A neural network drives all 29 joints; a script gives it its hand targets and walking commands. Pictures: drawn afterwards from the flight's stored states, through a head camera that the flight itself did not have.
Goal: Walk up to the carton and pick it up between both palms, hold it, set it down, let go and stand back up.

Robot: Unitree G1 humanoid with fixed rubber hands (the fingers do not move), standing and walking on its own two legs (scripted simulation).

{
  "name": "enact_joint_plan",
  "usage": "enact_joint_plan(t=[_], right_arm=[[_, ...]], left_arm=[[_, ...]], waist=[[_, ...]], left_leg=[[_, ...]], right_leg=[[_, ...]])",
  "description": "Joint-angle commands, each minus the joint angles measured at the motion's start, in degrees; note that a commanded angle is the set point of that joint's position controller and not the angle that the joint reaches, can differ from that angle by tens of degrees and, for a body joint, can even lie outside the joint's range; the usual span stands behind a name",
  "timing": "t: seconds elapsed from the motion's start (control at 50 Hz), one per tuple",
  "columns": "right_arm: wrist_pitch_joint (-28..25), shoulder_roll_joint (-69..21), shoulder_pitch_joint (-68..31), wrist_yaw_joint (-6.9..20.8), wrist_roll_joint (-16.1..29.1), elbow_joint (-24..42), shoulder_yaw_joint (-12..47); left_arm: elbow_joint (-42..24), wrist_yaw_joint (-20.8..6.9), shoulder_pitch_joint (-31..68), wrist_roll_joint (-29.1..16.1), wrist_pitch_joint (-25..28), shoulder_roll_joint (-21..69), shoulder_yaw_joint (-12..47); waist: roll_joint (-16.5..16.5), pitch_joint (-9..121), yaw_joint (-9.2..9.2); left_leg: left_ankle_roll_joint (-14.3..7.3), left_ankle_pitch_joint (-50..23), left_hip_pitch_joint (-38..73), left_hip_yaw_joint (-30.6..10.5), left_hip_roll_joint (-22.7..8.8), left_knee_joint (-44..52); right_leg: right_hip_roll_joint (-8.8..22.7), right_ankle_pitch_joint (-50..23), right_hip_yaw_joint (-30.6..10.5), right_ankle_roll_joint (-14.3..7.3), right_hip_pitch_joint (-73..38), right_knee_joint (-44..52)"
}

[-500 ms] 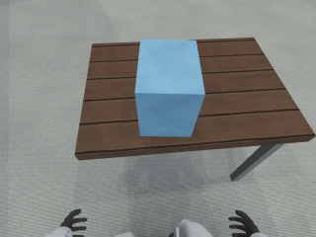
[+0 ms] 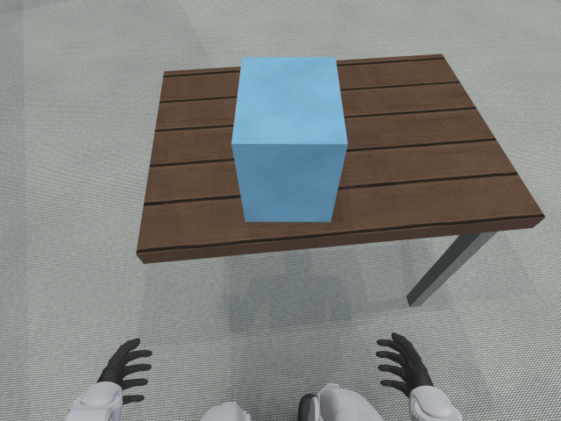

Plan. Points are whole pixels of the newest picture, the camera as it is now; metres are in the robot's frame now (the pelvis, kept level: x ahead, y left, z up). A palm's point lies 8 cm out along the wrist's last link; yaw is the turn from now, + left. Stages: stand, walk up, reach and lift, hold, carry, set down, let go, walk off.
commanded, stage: reach and lift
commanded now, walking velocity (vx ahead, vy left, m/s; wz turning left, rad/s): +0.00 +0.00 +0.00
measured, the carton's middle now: (288, 143) +0.59 -0.01 +0.00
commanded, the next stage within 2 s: none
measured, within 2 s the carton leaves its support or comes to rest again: neither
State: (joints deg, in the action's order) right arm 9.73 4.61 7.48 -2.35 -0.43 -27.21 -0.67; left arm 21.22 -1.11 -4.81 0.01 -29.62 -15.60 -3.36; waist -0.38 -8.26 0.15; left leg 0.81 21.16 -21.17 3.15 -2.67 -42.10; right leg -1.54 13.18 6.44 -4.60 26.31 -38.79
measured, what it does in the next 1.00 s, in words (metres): shifts its weight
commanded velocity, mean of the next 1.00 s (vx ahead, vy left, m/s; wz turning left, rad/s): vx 0.00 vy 0.00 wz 0.00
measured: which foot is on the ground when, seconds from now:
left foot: down 0.00-1.00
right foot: down 0.00-1.00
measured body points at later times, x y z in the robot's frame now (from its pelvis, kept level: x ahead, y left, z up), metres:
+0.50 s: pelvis +0.04 -0.01 +0.02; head +0.06 -0.01 +0.47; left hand +0.24 +0.23 -0.05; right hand +0.23 -0.19 -0.06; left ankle +0.01 +0.13 -0.71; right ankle +0.08 -0.07 -0.71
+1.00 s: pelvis +0.08 +0.03 +0.03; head +0.08 +0.05 +0.48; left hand +0.28 +0.23 -0.03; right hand +0.27 -0.18 -0.03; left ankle +0.01 +0.13 -0.71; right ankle +0.08 -0.07 -0.71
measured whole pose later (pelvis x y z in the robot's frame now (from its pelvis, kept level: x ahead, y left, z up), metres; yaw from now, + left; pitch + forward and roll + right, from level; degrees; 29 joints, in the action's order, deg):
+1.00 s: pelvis +0.08 +0.03 +0.03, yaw +1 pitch -2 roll -2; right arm -20.4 6.4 9.9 -0.6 6.1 -38.9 -1.7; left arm 27.1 1.1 -10.6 -1.7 8.7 -10.5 3.5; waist 0.8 -2.1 0.5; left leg -0.4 19.5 -3.3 2.7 -1.6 -25.0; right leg -1.9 12.2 6.4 -2.6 8.1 -22.3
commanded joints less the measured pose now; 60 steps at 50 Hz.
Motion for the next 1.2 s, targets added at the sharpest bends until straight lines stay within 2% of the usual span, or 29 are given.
enact_joint_plan(t=[0.0, 0.02, 0.08, 0.14, 0.18, 0.22, 0.28, 0.36, 0.44, 0.52, 0.56, 0.6, 0.68, 0.7, 0.72, 0.74, 0.76, 0.78, 0.84, 0.96, 1.18], right_arm=[[-1.25, 6.69, 2.79, -1.17, 0.18, 7.24, -1.11], [-1.67, 6.74, 2.99, -1.07, -0.06, 7.58, -0.66], [-3.31, 5.28, 4.95, -0.74, 0.05, 7.70, 0.43], [-5.29, 3.14, 4.05, -0.73, -0.55, 9.72, 0.57], [-6.79, 1.36, 3.69, -0.78, -0.28, 10.82, 0.64], [-7.82, 0.52, 3.97, -1.06, -0.56, 10.76, 0.49], [-9.15, -0.53, 3.66, -1.65, -0.95, 9.49, 0.05], [-10.34, -0.57, 3.18, -2.90, 0.28, 7.32, 0.15], [-12.06, -0.02, 3.29, -4.04, 0.66, 5.52, 0.35], [-14.82, -0.36, 3.64, -4.01, 1.61, 6.08, 1.53], [-16.39, 0.21, 2.90, -3.78, 1.55, 6.04, 1.23], [-17.93, 0.21, 2.85, -3.32, 1.65, 5.59, 1.51], [-21.69, 0.90, 1.37, -2.54, 3.16, 4.96, 1.21], [-22.18, 1.15, 2.55, -2.13, 3.65, 4.01, 1.36], [-23.13, 1.68, 2.75, -1.73, 4.01, 4.39, 1.35], [-24.22, 2.66, 4.47, -1.41, 4.74, 0.56, -2.02], [-25.57, 3.15, 4.18, -1.06, 5.27, -0.18, -0.79], [-26.83, 3.64, 3.66, -0.68, 5.69, -1.43, -1.14], [-30.09, 4.62, 1.68, 0.55, 6.17, -3.63, -1.11], [-33.05, 6.95, -3.26, 2.52, 6.91, -6.10, -2.84], [-34.74, 10.17, -13.62, 4.09, 8.11, -10.80, -4.97]], left_arm=[[-4.00, 0.01, -2.98, 0.03, 2.00, -4.49, -1.91], [-3.60, 0.04, -3.99, -0.24, 2.90, -4.01, -2.03], [-2.70, 0.08, -4.66, 0.65, 6.02, -3.76, -2.18], [-2.20, 0.17, -1.12, 0.46, 9.27, -4.22, -2.26], [-3.09, 0.42, 1.92, 0.00, 11.95, -4.97, -1.90], [-3.03, 0.67, 3.04, -0.05, 13.83, -5.17, -1.89], [-1.39, 0.41, 5.14, -1.15, 16.06, -5.69, -1.25], [-1.12, 0.05, 5.04, -1.82, 17.59, -5.42, -0.32], [0.55, -0.40, 2.39, -2.39, 18.87, -5.49, -0.16], [0.48, -0.65, -0.18, -2.25, 21.48, -5.34, -1.21], [1.04, -0.79, -0.54, -3.18, 23.10, -4.66, -0.47], [1.24, -0.67, -0.69, -3.35, 25.21, -4.23, 0.11], [-2.09, -0.35, 1.77, -3.78, 29.64, -4.26, 0.58], [-1.93, -0.07, -0.33, -3.80, 30.33, -3.89, 1.02], [-2.97, 0.15, -0.68, -4.01, 31.14, -3.57, 1.51], [-5.40, -0.03, -3.78, -2.72, 32.77, -2.96, 4.54], [-4.25, 0.04, -3.55, -2.44, 34.00, -2.88, 3.72], [-2.87, 0.15, -3.52, -2.12, 35.01, -2.44, 3.78], [-1.71, 0.92, -3.76, -1.72, 37.74, -1.07, 4.07], [-1.10, 3.29, -0.20, -1.65, 41.63, 2.62, 6.50], [4.81, 6.93, 9.23, -1.55, 46.49, 7.60, 8.50]], waist=[[-0.69, 12.31, -0.34], [-0.48, 11.18, -0.79], [-0.17, 8.95, -1.51], [1.56, 8.12, -1.72], [0.83, 8.27, -1.71], [0.54, 9.65, -1.87], [-0.29, 10.16, -1.18], [-2.94, 9.87, -0.16], [-0.87, 9.38, 0.27], [0.45, 9.76, -0.82], [1.25, 9.57, -0.87], [2.23, 9.81, -0.67], [0.77, 14.09, -0.91], [0.75, 14.19, -1.01], [-0.04, 14.59, -0.71], [0.33, 15.69, 2.37], [-1.06, 16.10, 1.37], [-0.68, 16.21, 1.71], [-1.76, 14.93, 0.64], [-3.11, 13.03, 0.56], [-2.29, 13.38, 0.62]], left_leg=[[-2.69, 7.30, -21.92, 0.83, -3.93, 18.36], [-2.88, 7.37, -21.77, 0.46, -4.11, 19.80], [-3.30, 3.04, -19.45, 0.94, -3.30, 20.37], [-3.67, 2.03, -15.53, 2.07, -2.39, 19.90], [-4.05, 1.39, -14.48, 2.37, -2.26, 19.04], [-4.20, 0.20, -12.98, 2.18, -1.99, 18.80], [-3.91, -0.35, -9.89, 2.31, -1.54, 18.69], [-3.26, -1.97, -7.82, 1.68, -0.97, 20.74], [-2.97, -6.68, -3.85, 1.27, -0.16, 21.94], [-2.56, -12.28, -0.41, 0.75, 0.63, 22.46], [-2.12, -14.22, 1.28, 0.67, 1.01, 22.73], [-2.26, -15.67, 3.03, 0.04, 1.21, 22.95], [-1.69, -18.30, 5.49, -0.40, 1.57, 22.77], [-1.27, -19.74, 5.92, -0.54, 1.57, 22.59], [-1.06, -21.48, 6.77, -0.47, 1.82, 22.33], [0.60, -23.06, 6.18, -1.57, 2.07, 21.44], [0.89, -24.46, 6.16, -1.58, 2.48, 21.20], [1.00, -25.05, 6.32, -2.01, 2.51, 20.87], [1.34, -26.55, 5.67, -2.52, 2.15, 20.93], [2.36, -28.58, 8.36, -3.68, 0.71, 20.61], [3.16, -27.85, 8.88, -5.31, -0.55, 19.44]], right_leg=[[3.55, 4.15, -9.35, 4.72, -37.56, 7.39], [3.05, 3.84, -8.57, 4.63, -38.25, 7.94], [3.60, 4.80, -9.89, 4.91, -38.27, 11.44], [4.43, 9.21, -11.02, 5.50, -35.71, 14.31], [5.96, 11.59, -13.15, 5.93, -34.15, 15.48], [6.46, 10.73, -13.87, 5.90, -33.79, 15.80], [7.45, 11.26, -14.29, 5.85, -31.26, 17.01], [6.38, 4.20, -12.49, 5.39, -33.85, 16.14], [5.77, -2.10, -11.72, 5.68, -35.22, 17.09], [5.89, -10.10, -11.82, 6.42, -36.45, 18.21], [4.93, -13.54, -10.45, 5.96, -35.76, 17.86], [5.12, -16.71, -10.86, 6.16, -35.30, 17.89], [4.93, -21.53, -10.64, 5.96, -35.87, 17.06], [4.59, -22.58, -10.37, 5.79, -36.24, 16.90], [4.27, -24.51, -10.05, 5.59, -35.92, 16.66], [3.99, -30.43, -8.82, 3.78, -35.68, 15.68], [4.10, -32.71, -9.03, 3.44, -36.53, 15.35], [3.73, -34.02, -8.87, 3.30, -36.10, 14.96], [2.71, -30.88, -8.19, 2.18, -35.59, 15.08], [0.79, -21.99, -7.00, 0.12, -31.23, 16.24], [-0.20, -15.96, -6.24, 0.00, -26.22, 15.23]])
